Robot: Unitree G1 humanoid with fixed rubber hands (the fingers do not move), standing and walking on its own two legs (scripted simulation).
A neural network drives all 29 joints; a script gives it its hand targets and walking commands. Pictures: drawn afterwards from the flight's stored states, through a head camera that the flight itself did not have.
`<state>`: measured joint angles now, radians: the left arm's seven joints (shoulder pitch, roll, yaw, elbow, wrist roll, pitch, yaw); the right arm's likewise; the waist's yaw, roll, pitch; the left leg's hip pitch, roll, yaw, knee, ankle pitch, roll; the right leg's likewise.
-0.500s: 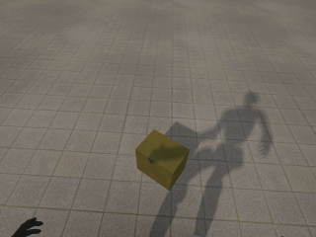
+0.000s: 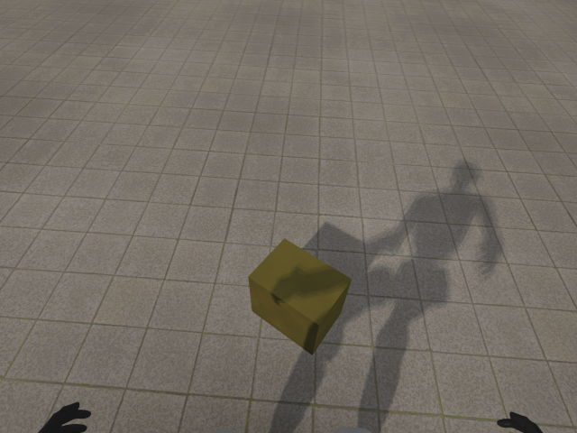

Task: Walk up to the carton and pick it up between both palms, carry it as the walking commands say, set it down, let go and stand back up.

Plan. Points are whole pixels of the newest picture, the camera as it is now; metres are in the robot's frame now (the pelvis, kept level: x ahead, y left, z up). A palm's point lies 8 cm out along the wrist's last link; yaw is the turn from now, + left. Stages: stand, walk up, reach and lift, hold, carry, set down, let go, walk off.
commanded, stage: walk up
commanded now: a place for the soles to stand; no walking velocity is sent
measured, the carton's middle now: (298, 296) +0.63 -0.06 -0.62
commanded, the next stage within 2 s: none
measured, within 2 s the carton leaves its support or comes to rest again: neither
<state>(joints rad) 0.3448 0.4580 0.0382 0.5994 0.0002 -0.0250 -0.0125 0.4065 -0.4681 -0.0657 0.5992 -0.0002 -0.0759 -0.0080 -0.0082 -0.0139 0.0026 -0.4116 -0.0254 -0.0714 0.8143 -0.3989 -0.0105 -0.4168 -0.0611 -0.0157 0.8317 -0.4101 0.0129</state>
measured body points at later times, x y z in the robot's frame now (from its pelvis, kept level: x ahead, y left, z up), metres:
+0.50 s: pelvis +0.00 +0.01 +0.00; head +0.00 +0.01 +0.45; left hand +0.10 +0.35 -0.06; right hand +0.10 -0.32 -0.06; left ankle +0.02 +0.14 -0.68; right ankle +0.02 -0.13 -0.70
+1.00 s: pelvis +0.05 +0.13 +0.01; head +0.06 +0.11 +0.46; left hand +0.18 +0.49 -0.04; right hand +0.12 -0.22 -0.07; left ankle +0.13 +0.22 -0.69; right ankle +0.11 -0.02 -0.70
